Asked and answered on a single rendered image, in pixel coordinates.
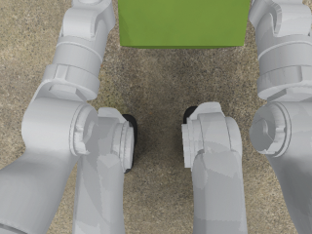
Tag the left robot forearm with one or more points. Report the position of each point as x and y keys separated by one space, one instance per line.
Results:
x=80 y=48

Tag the robot foot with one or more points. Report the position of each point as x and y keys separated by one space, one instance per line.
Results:
x=132 y=124
x=188 y=112

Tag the robot right foot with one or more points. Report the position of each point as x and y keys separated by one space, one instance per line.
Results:
x=188 y=112

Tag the robot left foot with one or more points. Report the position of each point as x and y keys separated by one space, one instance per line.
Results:
x=132 y=124

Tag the carton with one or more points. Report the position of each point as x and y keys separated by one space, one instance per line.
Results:
x=182 y=24

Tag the right robot upper arm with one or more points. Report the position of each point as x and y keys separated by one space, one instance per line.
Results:
x=282 y=131

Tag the right robot forearm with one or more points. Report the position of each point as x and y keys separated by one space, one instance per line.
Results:
x=283 y=37

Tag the left robot upper arm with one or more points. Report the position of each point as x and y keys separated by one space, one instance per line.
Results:
x=56 y=132

